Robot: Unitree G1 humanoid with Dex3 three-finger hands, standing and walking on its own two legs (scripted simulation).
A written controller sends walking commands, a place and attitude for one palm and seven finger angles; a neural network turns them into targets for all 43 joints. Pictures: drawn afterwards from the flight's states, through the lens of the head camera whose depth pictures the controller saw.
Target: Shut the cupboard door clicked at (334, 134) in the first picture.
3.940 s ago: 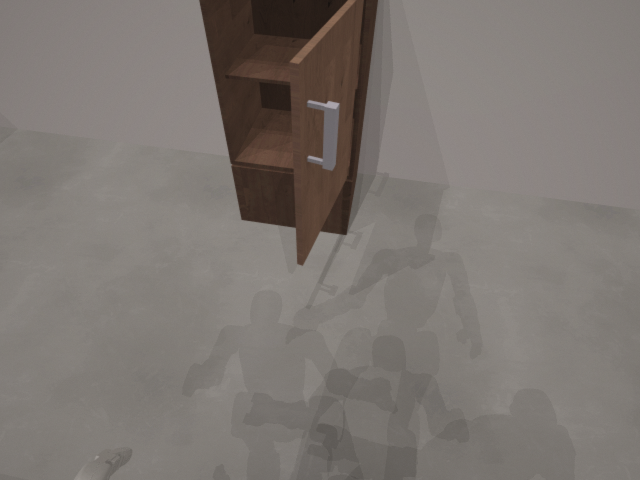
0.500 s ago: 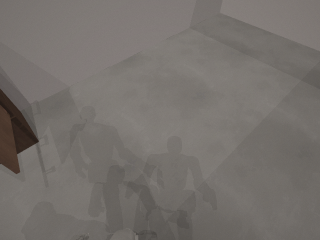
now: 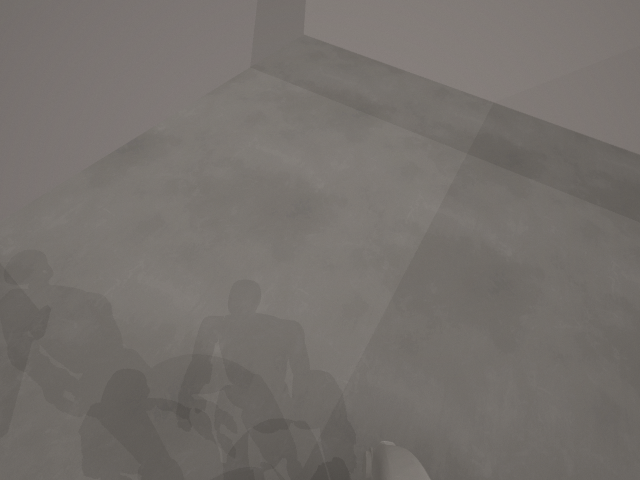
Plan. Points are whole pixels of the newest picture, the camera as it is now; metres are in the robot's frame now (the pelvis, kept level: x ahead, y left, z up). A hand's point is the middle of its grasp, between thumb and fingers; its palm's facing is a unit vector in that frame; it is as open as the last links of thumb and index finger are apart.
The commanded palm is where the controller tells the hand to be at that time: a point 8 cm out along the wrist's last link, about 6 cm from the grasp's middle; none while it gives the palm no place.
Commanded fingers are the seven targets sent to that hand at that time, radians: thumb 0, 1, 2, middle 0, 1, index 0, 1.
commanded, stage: walk around to get in front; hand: left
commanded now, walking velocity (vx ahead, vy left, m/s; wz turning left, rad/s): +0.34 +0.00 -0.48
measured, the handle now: out of the picture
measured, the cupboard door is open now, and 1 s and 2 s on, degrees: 80 80 80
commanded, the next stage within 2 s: walk to a spot facing it in 1.66 s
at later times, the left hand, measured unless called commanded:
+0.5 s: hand (243, 365) +0.31 +0.13 -0.17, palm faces -0.17 -0.96 -0.23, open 7.2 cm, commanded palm none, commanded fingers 0.00 0.90 0.90 -0.20 -0.30 -0.20 -0.30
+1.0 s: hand (268, 266) +0.53 +0.12 -0.18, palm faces -0.27 -0.95 -0.14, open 7.4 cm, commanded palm none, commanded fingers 0.00 0.90 0.90 -0.20 -0.30 -0.20 -0.30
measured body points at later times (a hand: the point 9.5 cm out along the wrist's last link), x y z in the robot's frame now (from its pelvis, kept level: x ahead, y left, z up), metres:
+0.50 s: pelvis +0.22 -0.05 +0.00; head +0.23 -0.05 +0.45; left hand +0.32 +0.18 -0.15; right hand +0.24 -0.29 -0.15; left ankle +0.33 +0.10 -0.68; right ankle +0.20 -0.12 -0.74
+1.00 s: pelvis +0.44 -0.04 +0.00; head +0.46 -0.02 +0.45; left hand +0.54 +0.17 -0.16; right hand +0.34 -0.25 -0.14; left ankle +0.42 +0.06 -0.74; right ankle +0.43 -0.20 -0.66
